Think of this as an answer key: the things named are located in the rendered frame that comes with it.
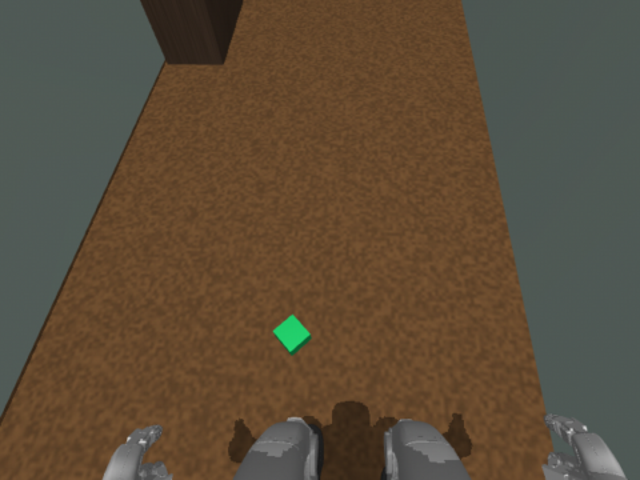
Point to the left robot hand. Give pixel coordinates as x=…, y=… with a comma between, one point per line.
x=126, y=462

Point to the right robot hand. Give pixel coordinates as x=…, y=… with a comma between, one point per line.
x=592, y=455

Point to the left robot foot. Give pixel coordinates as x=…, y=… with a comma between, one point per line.
x=320, y=459

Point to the small box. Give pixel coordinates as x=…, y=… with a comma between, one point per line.
x=292, y=334

